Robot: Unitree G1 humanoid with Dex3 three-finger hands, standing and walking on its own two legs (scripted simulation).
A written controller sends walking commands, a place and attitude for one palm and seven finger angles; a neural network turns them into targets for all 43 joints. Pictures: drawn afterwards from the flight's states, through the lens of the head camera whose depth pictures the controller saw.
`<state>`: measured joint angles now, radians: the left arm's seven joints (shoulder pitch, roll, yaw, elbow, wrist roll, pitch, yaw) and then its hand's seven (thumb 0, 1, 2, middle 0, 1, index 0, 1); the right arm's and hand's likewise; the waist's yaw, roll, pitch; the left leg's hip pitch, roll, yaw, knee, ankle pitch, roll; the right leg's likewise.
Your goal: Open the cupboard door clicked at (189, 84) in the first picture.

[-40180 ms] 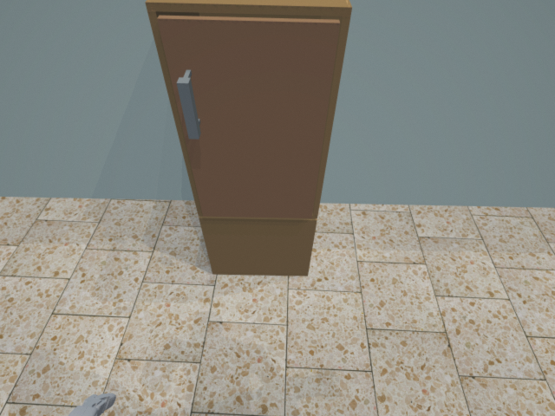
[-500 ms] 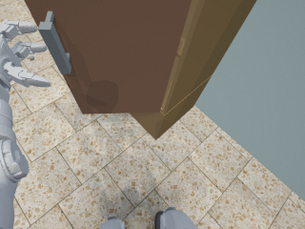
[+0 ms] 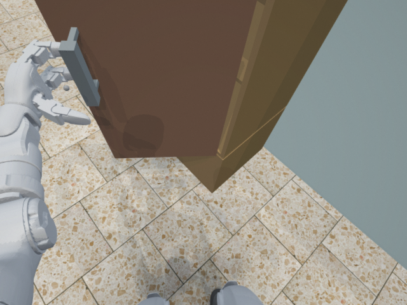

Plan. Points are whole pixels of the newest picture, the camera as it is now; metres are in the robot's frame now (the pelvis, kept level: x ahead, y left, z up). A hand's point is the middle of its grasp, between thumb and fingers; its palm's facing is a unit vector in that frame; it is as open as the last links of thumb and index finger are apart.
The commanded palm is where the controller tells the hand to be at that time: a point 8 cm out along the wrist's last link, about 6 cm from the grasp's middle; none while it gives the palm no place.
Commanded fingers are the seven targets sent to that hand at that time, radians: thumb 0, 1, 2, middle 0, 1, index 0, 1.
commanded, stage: slide the fingers in behind the handle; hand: left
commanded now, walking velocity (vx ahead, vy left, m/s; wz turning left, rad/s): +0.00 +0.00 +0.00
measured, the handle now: (84, 69) +0.55 +0.20 +0.10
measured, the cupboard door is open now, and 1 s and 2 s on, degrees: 51 51 51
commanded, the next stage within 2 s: close the thumb around the handle in 0.94 s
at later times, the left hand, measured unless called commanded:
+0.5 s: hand (84, 91) +0.49 +0.19 +0.10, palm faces -0.02 -1.00 -0.03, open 14.0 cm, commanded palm +0.47 +0.23 +0.10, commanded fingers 0.00 -0.50 0.30 -0.30 -1.20 -0.30 -1.20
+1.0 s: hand (88, 90) +0.49 +0.18 +0.10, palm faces -0.02 -1.00 -0.03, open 14.0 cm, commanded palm +0.47 +0.23 +0.10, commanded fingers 0.00 -0.50 0.30 -0.30 -1.20 -0.30 -1.20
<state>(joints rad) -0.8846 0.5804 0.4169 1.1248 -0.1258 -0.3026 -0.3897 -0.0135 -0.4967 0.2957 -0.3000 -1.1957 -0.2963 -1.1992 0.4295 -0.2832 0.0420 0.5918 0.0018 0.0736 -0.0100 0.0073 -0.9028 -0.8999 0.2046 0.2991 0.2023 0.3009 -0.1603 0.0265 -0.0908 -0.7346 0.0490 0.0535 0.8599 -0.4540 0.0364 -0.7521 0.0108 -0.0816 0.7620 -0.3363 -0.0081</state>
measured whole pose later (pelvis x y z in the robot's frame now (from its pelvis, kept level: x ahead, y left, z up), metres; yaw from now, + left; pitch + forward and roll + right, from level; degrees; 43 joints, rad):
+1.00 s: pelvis -0.01 -0.01 +0.00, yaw +0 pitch +18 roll -2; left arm -0.90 0.50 0.38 1.15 -0.10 -0.34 -0.28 -0.01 -0.50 0.30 -0.30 -1.20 -0.29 -1.20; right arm 0.43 -0.28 0.03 0.61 -0.01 0.03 -0.01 0.01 -0.90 -0.90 0.20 0.30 0.20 0.30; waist -0.16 0.03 -0.08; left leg -0.72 0.04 0.06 0.85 -0.44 0.03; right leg -0.75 0.01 -0.07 0.77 -0.33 -0.02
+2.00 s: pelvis +0.00 -0.01 +0.00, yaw +0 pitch +18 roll -2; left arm -0.87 0.48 0.38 1.11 -0.11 -0.33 -0.26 0.01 0.71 0.80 -0.35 -1.35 -0.33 -1.35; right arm 0.42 -0.28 0.03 0.61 -0.01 0.03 0.00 0.01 -0.90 -0.90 0.20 0.30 0.20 0.30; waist -0.16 0.03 -0.09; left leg -0.72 0.04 0.06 0.84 -0.44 0.03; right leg -0.75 0.01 -0.06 0.77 -0.33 -0.01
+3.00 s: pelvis +0.02 -0.05 +0.02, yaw +3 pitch +4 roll +0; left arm 0.24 -0.05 -0.29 -0.14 0.06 -0.03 0.50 0.03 0.65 0.71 -0.30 -1.30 -0.33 -1.33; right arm 0.20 -0.19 0.00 0.55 -0.05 0.07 0.01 0.01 -0.90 -0.90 0.20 0.30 0.20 0.30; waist -0.02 0.06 -0.07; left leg -0.32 0.04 0.02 0.67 -0.42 -0.03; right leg -0.37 0.01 -0.11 0.68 -0.38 -0.06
